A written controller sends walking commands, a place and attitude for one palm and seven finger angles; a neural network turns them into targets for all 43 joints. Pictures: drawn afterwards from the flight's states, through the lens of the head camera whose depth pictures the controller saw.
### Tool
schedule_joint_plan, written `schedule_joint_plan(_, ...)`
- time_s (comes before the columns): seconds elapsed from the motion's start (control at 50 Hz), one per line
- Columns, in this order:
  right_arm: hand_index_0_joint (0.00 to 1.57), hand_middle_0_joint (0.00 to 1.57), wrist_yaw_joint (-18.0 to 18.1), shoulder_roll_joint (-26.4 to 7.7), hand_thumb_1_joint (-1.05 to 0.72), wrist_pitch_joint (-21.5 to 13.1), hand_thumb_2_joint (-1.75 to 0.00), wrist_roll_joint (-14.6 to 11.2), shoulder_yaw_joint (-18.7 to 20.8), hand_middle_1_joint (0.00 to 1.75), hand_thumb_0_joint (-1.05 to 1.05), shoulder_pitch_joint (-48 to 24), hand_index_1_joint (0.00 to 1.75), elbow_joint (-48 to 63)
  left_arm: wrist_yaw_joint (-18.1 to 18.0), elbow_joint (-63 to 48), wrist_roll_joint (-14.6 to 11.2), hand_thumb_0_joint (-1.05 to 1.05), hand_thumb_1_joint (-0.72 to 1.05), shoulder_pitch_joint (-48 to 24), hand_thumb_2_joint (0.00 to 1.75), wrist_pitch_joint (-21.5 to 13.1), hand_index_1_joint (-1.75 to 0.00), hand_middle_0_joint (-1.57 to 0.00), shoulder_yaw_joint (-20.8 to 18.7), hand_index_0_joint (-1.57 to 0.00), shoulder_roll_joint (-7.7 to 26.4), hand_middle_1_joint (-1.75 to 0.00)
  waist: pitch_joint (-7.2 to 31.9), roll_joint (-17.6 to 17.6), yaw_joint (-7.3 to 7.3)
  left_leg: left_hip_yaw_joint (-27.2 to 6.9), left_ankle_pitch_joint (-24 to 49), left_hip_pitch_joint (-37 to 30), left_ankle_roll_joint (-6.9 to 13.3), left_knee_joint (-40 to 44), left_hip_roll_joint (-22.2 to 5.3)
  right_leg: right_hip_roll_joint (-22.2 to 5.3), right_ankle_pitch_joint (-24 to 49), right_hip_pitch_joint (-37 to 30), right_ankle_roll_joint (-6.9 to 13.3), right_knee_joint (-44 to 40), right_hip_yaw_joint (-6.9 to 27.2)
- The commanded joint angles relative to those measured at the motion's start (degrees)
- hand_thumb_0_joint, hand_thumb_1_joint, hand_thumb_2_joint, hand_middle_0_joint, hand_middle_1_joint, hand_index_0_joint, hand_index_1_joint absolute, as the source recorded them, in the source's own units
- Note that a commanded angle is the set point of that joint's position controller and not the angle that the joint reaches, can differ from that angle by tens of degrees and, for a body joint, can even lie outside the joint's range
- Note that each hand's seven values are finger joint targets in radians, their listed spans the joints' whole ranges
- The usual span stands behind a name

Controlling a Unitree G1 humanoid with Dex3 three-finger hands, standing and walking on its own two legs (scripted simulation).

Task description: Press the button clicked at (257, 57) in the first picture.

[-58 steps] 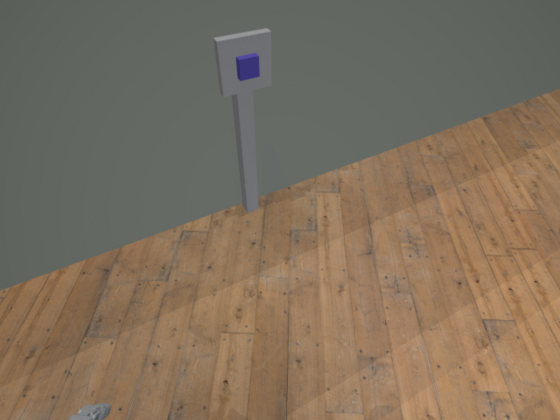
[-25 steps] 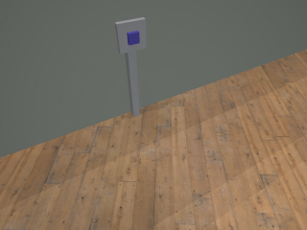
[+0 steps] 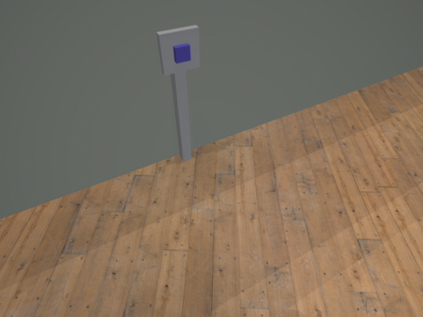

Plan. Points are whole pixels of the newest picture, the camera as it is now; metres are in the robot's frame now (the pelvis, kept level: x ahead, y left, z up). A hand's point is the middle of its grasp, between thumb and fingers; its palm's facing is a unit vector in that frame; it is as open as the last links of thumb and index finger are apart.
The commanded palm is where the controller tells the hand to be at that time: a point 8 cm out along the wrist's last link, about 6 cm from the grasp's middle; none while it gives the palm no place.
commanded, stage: look at it before walking up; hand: left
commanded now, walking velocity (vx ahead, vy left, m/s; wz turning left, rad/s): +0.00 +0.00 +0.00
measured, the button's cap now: (181, 53) +1.13 +0.19 -0.04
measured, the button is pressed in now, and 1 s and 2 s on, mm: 0 0 0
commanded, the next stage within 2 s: walk to a spot facing it in 0.28 s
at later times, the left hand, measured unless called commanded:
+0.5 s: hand out of the picture +0.07 +0.25 -0.16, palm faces -0.04 -0.94 -0.34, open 7.4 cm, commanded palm none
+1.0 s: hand out of the picture +0.03 +0.17 -0.16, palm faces -0.19 -0.96 -0.20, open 7.4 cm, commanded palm none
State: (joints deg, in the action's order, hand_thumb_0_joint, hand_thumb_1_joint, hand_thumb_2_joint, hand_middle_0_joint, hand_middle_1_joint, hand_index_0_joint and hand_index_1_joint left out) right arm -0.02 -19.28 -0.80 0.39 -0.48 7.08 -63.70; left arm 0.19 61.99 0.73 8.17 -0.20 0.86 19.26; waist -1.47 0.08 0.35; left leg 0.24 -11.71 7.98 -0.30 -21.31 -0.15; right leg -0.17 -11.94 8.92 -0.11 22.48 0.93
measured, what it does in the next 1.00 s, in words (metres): lifts its left foot, turning right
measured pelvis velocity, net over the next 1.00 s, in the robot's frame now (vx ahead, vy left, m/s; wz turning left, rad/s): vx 0.03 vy -0.02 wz -0.28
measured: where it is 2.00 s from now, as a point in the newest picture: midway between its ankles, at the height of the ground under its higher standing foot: (251, 290)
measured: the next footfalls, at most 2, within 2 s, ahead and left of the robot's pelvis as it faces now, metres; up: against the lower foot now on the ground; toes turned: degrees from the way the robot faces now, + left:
left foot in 1.18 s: +0.22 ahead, +0.09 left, +0.00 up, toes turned -19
right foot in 1.72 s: +0.32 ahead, -0.26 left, +0.00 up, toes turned -49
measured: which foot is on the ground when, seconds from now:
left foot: down 0.00-0.76, up 0.78-1.00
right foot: down 0.00-1.00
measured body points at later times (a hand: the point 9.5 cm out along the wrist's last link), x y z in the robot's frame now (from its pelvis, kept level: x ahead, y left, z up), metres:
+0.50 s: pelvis +0.00 +0.00 +0.00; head +0.00 +0.00 +0.45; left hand +0.07 +0.29 -0.13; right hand +0.08 -0.30 -0.13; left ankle +0.00 +0.12 -0.75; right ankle +0.00 -0.12 -0.75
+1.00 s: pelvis +0.03 -0.02 +0.00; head +0.05 -0.03 +0.45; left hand +0.04 +0.22 -0.14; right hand +0.05 -0.29 -0.14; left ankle +0.10 +0.11 -0.68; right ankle -0.01 -0.11 -0.75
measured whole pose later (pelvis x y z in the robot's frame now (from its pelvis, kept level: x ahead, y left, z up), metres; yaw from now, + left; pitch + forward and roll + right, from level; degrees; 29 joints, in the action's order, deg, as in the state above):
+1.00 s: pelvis +0.03 -0.02 +0.00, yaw -16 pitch +1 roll +1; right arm -0.9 -13.6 0.3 1.1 3.0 10.3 -54.5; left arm 0.9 57.7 1.5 25.4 -1.3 -1.5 9.1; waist -1.4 -0.7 -2.3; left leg 2.2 -16.3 30.3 -3.4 -55.5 -4.1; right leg 3.9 -13.2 9.9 3.2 22.7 5.9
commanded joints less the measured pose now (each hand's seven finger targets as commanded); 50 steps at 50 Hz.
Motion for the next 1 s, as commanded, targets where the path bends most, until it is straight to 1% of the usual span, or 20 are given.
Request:
schedule_joint_plan(0.0,0.2,0.2,0.64,-11.64,-0.9,-1.13,-0.9,0.05,2.47,0.3,0.0,-3.17,0.3,3.38,-0.84,-3.71,-0.05,0.0,0.9,-2.27,0.9,-1.44,-0.3,-0.2,-2.72,-0.2,11.93,-0.3,2.43,0.48,-0.46,-5.79,6.1,-0.22,1.87,3.26,-6.45,-6.5,5.27,0.41,1.8,-4.22,5.79)
schedule_joint_plan(0.26,0.2,0.2,0.72,-11.78,-0.9,-1.19,-0.9,-0.01,2.49,0.3,0.0,-3.15,0.3,3.39,-0.93,-3.45,-0.08,0.0,0.9,-1.84,0.9,-1.63,-0.3,-0.2,-2.71,-0.2,11.97,-0.3,4.27,0.19,-0.33,-5.6,9.59,-2.08,1.78,2.94,-6.73,-6.76,9.79,-0.98,1.87,-3.84,5.5)
schedule_joint_plan(0.4,0.2,0.2,0.95,-11.82,-0.9,-1.08,-0.9,0.09,2.72,0.3,0.0,-3.03,0.3,3.46,-0.82,-3.84,0.0,0.0,0.9,-2.32,0.9,-1.24,-0.3,-0.2,-3.0,-0.2,12.13,-0.3,2.7,-0.24,-0.26,-4.71,8.87,-2.41,1.6,2.51,-7.02,-6.24,10.45,0.41,2.03,-3.83,6.49)
schedule_joint_plan(0.46,0.2,0.2,1.32,-5.15,-0.9,0.16,-0.9,0.2,1.98,0.3,0.0,1.0,0.3,3.83,-1.11,-4.16,-0.02,0.0,0.9,1.2,0.9,0.63,-0.3,-0.2,-2.34,-0.2,6.08,-0.3,3.1,0.56,0.1,-1.55,8.88,-2.12,0.42,-1.14,-7.35,-5.95,14.33,2.85,1.48,-0.19,7.6)
schedule_joint_plan(0.54,0.2,0.2,1.76,-6.09,-0.9,1.17,-0.9,0.31,3.53,0.3,0.0,1.93,0.3,7.13,-0.76,-7.5,0.33,0.0,0.9,2.44,0.9,1.99,-0.3,-0.2,-3.35,-0.2,5.92,-0.3,1.85,-0.79,0.16,-1.1,5.62,-0.68,1.31,-3.02,-9.5,-3.66,12.67,8.52,1.47,5.7,7.99)
schedule_joint_plan(0.58,0.2,0.2,1.84,-6.59,-0.9,1.32,-0.9,0.38,4.25,0.3,0.0,1.45,0.3,8.79,-0.39,-9.05,0.41,0.0,0.9,2.93,0.9,2.28,-0.3,-0.2,-3.74,-0.2,5.19,-0.3,1.7,-3.39,-0.07,-2.42,3.7,0.34,2.52,-2.51,-11.58,-1.93,9.98,10.96,1.09,9.79,7.05)
schedule_joint_plan(0.62,0.2,0.2,1.48,-7.95,-0.9,1.26,-0.9,0.48,4.88,0.3,0.0,1.31,0.3,9.97,0.3,-9.74,0.48,0.0,0.9,5.28,0.9,2.43,-0.3,-0.2,-3.93,-0.2,3.72,-0.3,3.18,-8.05,-0.82,-5.91,-8.27,1.65,5.22,1.06,-16.12,1.09,-5.5,11.7,0.61,17.01,3.63)
schedule_joint_plan(0.64,0.2,0.2,1.2,-8.55,-0.9,1.1,-0.9,0.52,5.26,0.3,0.0,0.18,0.3,10.59,0.72,-9.9,0.62,0.0,0.9,6.53,0.9,2.59,-0.3,-0.2,-4.27,-0.2,2.68,-0.3,2.69,-10.88,-1.56,-7.63,-15.31,4.13,7.03,3.98,-19.17,1.79,-12.91,11.4,0.07,22.39,0.45)
schedule_joint_plan(0.66,0.2,0.2,0.98,-8.68,-0.9,0.92,-0.9,0.61,5.53,0.3,0.0,-0.87,0.3,11.29,1.14,-10.44,0.73,0.0,0.9,6.88,0.9,2.66,-0.3,-0.2,-4.71,-0.2,2.18,-0.3,0.89,-11.91,-1.97,-7.64,-20.23,7.92,7.98,5.26,-20.96,0.16,-15.52,10.01,-0.14,24.68,-1.29)
schedule_joint_plan(0.68,0.2,0.2,0.83,-8.28,-0.9,0.81,-0.9,0.76,5.53,0.3,0.0,-1.88,0.3,11.87,1.53,-10.59,0.89,0.0,0.9,8.3,0.9,2.39,-0.3,-0.2,-4.98,-0.2,1.65,-0.3,-0.47,-10.25,-3.21,-5.81,-22.04,11.71,7.16,2.93,-20.21,-0.77,-14.96,6.53,0.15,21.56,-1.22)
schedule_joint_plan(0.7,0.2,0.2,0.67,-7.55,-0.9,1.0,-0.9,0.92,5.4,0.3,0.0,-3.25,0.3,12.18,1.67,-9.23,1.04,0.0,0.9,13.01,0.9,1.86,-0.3,-0.2,-5.21,-0.2,0.92,-0.3,-1.19,-5.87,-5.8,-1.9,-24.23,16.65,4.84,-4.77,-17.46,-0.03,-12.49,0.27,0.69,14.86,-1.59)
schedule_joint_plan(0.72,0.2,0.2,0.28,-4.57,-0.9,1.44,-0.9,0.73,4.84,0.3,0.0,-3.25,0.3,13.01,1.28,-8.25,1.43,0.0,0.9,17.38,0.9,0.95,-0.3,-0.2,-5.76,-0.2,3.82,-0.3,-2.81,9.0,-7.71,4.6,-27.62,24.59,0.64,-21.82,-9.45,-4.2,-20.38,-2.84,3.58,1.57,10.68)
schedule_joint_plan(0.74,0.2,0.2,-0.12,-0.51,-0.9,1.13,-0.9,0.37,3.87,0.3,0.0,-5.65,0.3,16.21,0.19,-8.12,1.47,0.0,0.9,20.89,0.9,0.02,-0.3,-0.2,-6.75,-0.2,8.83,-0.3,-5.36,24.45,-8.41,7.96,-28.07,37.45,-2.37,-40.93,-1.15,-18.38,-26.72,-3.07,10.4,-13.83,38.47)
schedule_joint_plan(0.76,0.2,0.2,-0.11,-3.17,-0.9,0.46,-0.9,0.7,4.05,0.3,0.0,-8.42,0.3,17.18,-0.76,-8.65,0.37,0.0,0.9,21.37,0.9,-0.7,-0.3,-0.2,-6.54,-0.2,8.07,-0.3,-7.0,15.83,-8.26,-0.79,-20.16,36.52,-1.32,-44.6,-3.46,-18.67,-25.97,0.78,12.56,-17.33,43.28)
schedule_joint_plan(0.78,0.2,0.2,-0.36,-2.5,-0.9,-0.24,-0.9,0.6,4.45,0.3,0.0,-6.97,0.3,16.59,-0.85,-9.25,0.5,0.0,0.9,17.59,0.9,-1.12,-0.3,-0.2,-6.27,-0.2,6.92,-0.3,-6.71,8.04,-5.16,-2.11,-14.85,35.82,-1.26,-45.62,-4.79,-17.61,-23.98,0.71,13.73,-15.27,39.62)
schedule_joint_plan(0.8,0.2,0.2,-0.54,-2.31,-0.9,-0.61,-0.9,0.8,4.55,0.3,0.0,-4.27,0.3,15.62,-0.77,-10.06,0.56,0.0,0.9,14.54,0.9,-1.65,-0.3,-0.2,-5.96,-0.2,5.45,-0.3,-4.45,4.77,-2.94,-2.18,-11.51,33.6,-1.62,-43.8,-5.94,-16.05,-19.9,0.37,13.34,-12.94,33.7)
schedule_joint_plan(0.82,0.2,0.2,-0.75,-1.44,-0.9,-0.74,-0.9,0.91,4.68,0.3,0.0,-2.43,0.3,14.44,-0.65,-10.38,0.53,0.0,0.9,13.37,0.9,-2.06,-0.3,-0.2,-5.87,-0.2,4.44,-0.3,-2.4,3.31,-2.04,-1.1,-9.06,30.79,-2.09,-42.18,-6.01,-13.94,-15.32,0.12,12.48,-11.68,28.63)
schedule_joint_plan(0.86,0.2,0.2,-0.76,0.16,-0.9,-0.64,-0.9,0.92,4.62,0.3,0.0,-1.11,0.3,13.89,-0.36,-9.67,0.45,0.0,0.9,14.62,0.9,-2.72,-0.3,-0.2,-5.67,-0.2,2.93,-0.3,-1.19,4.87,-1.65,0.26,-5.13,28.41,-2.72,-39.49,-5.44,-11.29,-6.76,0.18,11.34,-10.77,23.11)
schedule_joint_plan(0.9,0.2,0.2,-0.74,1.09,-0.9,-0.61,-0.9,0.79,4.7,0.3,0.0,-1.25,0.3,14.42,-0.35,-8.92,0.52,0.0,0.9,16.3,0.9,-3.02,-0.3,-0.2,-5.81,-0.2,2.19,-0.3,-0.98,6.46,-1.93,0.7,-3.7,28.34,-3.13,-37.12,-5.17,-10.59,-4.17,-0.35,11.34,-10.71,21.99)
schedule_joint_plan(0.98,0.2,0.2,-0.94,2.61,-0.9,-1.16,-0.9,0.57,4.69,0.3,0.0,-3.4,0.3,16.16,-0.4,-7.88,0.82,0.0,0.9,17.99,0.9,-2.95,-0.3,-0.2,-6.21,-0.2,2.4,-0.3,-0.4,6.48,-2.96,1.48,-3.59,27.24,-3.21,-29.51,-4.07,-9.89,-4.24,-2.12,11.48,-10.07,22.18)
